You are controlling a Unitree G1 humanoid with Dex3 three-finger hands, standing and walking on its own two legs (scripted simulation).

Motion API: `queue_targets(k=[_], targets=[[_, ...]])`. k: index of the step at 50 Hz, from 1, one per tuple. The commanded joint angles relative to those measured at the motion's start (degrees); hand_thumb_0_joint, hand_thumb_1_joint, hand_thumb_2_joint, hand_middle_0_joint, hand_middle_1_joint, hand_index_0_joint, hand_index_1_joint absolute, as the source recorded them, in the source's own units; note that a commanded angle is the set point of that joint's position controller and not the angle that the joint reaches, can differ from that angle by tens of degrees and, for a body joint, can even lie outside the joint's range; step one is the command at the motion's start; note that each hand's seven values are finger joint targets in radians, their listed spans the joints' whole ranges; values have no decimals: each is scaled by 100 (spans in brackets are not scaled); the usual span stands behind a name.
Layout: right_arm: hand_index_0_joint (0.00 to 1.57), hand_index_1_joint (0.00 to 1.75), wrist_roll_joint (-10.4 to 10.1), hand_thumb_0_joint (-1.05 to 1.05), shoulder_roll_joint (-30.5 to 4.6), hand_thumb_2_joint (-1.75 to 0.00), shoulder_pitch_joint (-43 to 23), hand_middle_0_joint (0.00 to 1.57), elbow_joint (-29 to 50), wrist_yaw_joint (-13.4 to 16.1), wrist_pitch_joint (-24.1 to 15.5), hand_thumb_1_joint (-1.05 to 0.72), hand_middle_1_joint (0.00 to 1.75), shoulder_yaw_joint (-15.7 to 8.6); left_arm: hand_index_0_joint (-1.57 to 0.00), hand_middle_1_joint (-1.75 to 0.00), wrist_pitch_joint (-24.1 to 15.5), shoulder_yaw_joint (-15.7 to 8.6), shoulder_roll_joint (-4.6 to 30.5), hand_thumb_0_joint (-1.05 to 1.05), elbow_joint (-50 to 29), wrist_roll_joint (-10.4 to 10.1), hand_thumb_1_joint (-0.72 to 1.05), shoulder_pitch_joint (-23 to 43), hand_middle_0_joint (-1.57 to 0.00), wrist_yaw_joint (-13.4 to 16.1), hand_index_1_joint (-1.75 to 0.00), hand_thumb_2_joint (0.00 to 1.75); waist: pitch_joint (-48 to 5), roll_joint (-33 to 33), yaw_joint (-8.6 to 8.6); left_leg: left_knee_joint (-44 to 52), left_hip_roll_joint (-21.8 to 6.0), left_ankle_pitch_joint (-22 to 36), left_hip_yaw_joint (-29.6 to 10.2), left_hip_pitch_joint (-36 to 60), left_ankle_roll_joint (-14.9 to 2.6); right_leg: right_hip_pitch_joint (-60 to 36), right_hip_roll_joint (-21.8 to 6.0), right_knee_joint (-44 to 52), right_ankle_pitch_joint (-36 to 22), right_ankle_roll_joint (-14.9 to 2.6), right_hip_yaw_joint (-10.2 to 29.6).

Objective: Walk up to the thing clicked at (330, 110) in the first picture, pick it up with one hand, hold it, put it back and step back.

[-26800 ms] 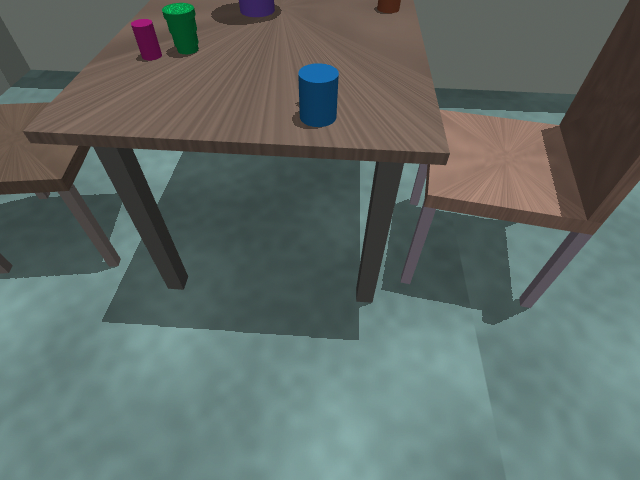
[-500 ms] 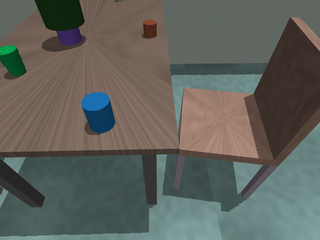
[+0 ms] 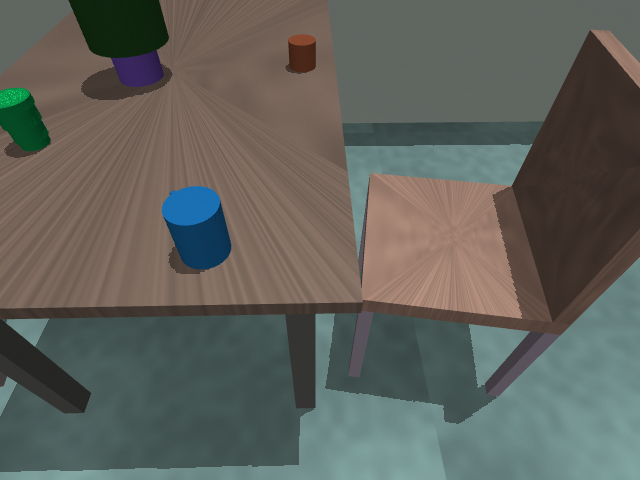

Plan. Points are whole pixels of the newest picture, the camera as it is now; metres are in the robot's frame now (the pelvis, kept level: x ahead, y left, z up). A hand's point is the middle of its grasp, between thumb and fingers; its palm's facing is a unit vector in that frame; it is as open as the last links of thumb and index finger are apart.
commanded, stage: home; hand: left
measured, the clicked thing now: (193, 222) +0.48 +0.21 +0.03
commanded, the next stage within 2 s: stand in 0.28 s
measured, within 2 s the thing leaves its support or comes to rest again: neither
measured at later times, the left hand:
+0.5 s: hand out of the picture +0.06 +0.25 -0.16, palm faces -0.03 -0.94 -0.35, open 17.0 cm
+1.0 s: hand out of the picture +0.06 +0.25 -0.16, palm faces -0.03 -0.94 -0.34, open 7.7 cm
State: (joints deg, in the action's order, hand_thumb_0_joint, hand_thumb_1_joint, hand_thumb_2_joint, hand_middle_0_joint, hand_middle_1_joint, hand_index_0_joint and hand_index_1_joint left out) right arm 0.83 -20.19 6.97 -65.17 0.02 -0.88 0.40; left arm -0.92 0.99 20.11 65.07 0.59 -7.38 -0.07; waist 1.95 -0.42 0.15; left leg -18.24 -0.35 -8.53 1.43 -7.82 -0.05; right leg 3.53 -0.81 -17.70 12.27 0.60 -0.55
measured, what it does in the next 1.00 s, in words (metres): stands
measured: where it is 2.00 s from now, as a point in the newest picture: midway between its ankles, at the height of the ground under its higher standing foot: outside the picture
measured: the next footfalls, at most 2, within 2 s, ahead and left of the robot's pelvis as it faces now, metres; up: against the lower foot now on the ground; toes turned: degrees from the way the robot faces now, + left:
none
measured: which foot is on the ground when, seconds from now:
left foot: down 0.00-1.00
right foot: down 0.00-1.00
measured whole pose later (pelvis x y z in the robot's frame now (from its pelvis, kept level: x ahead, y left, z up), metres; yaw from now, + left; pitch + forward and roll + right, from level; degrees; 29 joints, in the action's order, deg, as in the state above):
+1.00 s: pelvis +0.00 +0.00 +0.00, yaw +0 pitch -2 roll +0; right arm 0.8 -20.0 6.9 -65.1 0.0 -0.9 0.2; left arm -0.5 0.3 20.0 64.7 0.7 -7.8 -0.3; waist 2.2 0.0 -0.1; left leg -17.9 -0.2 -8.4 1.5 -7.6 -0.2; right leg 3.2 -1.0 -17.2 12.0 0.7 -0.5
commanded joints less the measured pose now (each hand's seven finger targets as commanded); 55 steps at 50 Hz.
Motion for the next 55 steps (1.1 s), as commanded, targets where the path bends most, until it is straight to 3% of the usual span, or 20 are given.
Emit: queue_targets(k=[1,6,16,19,21,22,24,27,30,37,43,46,52,55], targets=[[20,30,-12,0,-1217,-90,-166,20,315,64,-88,-90,30,-201,-5,-5,-85,-239,1223,0,-303,0,-58,206,-5,104,-5,4,-290,24,-34,194,-721,887,-641,280,-82,235,-687,341,-889,-132,502],[20,30,-11,0,-1216,-90,-216,20,333,70,-111,-90,30,-198,-4,-5,-79,-261,1220,0,-300,8,-59,195,-5,102,-5,3,-308,-47,-14,189,-741,1088,-630,301,-89,165,-714,302,-1054,-142,522],[20,30,-24,0,-1199,-90,-252,20,328,52,-83,-90,30,-212,-4,-5,-88,-276,1242,0,-307,9,-59,190,-5,100,-5,3,-223,80,-37,272,-698,635,-660,295,-93,299,-688,422,-661,-155,499],[20,30,-15,0,-1194,-90,-220,20,337,59,-102,-90,30,-209,-5,-5,-86,-290,1245,0,-326,13,-58,194,-5,96,-5,4,-257,41,-23,242,-736,887,-654,307,-105,232,-714,350,-865,-171,513],[20,30,-14,0,-1202,-90,-193,20,302,61,-100,-90,30,-209,-20,-21,-67,-294,1225,0,-301,-2,-42,186,-20,90,-21,20,-166,-17,-39,312,-699,533,-666,251,-77,295,-691,392,-540,-169,517],[20,30,-14,0,-1213,-90,-203,20,318,61,-98,-90,30,-220,-20,-29,-72,-292,1224,0,-317,6,-34,193,-20,88,-29,28,-216,9,-24,281,-730,590,-675,244,-102,237,-709,389,-582,-184,522],[20,30,-20,0,-1200,-90,-227,20,328,56,-89,-90,30,-224,-20,-30,-71,-289,1231,0,-321,17,-18,173,-20,91,-30,44,-184,40,-42,328,-702,416,-690,221,-98,327,-685,434,-462,-180,502],[20,30,-20,0,-1190,-90,-223,20,340,50,-87,-90,30,-220,-20,-30,-100,-293,1242,0,-337,19,6,175,-20,94,-30,68,-308,106,-28,196,-743,847,-662,363,-130,252,-727,383,-859,-178,520],[20,30,-29,0,-1167,-90,-156,20,312,55,-94,-90,30,-204,-20,-30,-96,-297,1238,0,-323,10,30,143,-20,91,-30,90,-318,82,-48,206,-710,870,-636,332,-112,165,-731,384,-991,-165,534],[20,30,-27,0,-1178,-90,-196,20,339,59,-91,-90,30,-208,-20,-30,-81,-295,1231,0,-330,4,86,129,-20,99,-30,90,-293,45,-36,188,-737,915,-632,331,-111,173,-725,372,-975,-167,504],[20,30,-16,0,-1191,-90,-158,20,341,72,-93,-90,30,-204,-20,-30,-66,-319,1233,0,-347,14,90,155,-20,94,-30,90,-207,2,-42,251,-721,754,-640,259,-108,192,-716,383,-827,-169,516],[20,30,-23,0,-1210,-90,-187,20,326,60,-75,-90,30,-220,-20,-30,-49,-318,1200,0,-311,21,90,119,-20,83,-30,90,-36,-35,-44,344,-690,177,-678,195,-105,387,-677,455,-347,-166,505],[20,30,-27,0,-1202,-90,-224,20,335,58,-101,-90,30,-231,-20,-30,-79,-309,1200,0,-351,23,90,104,-20,77,-30,90,-255,14,-24,245,-736,685,-676,320,-139,238,-733,422,-733,-179,532],[20,30,-27,0,-1199,-90,-211,20,334,55,-102,-90,30,-234,-20,-30,-72,-316,1207,0,-359,11,90,130,-20,81,-30,90,-250,10,-33,275,-710,575,-670,283,-119,232,-724,420,-646,-173,516]])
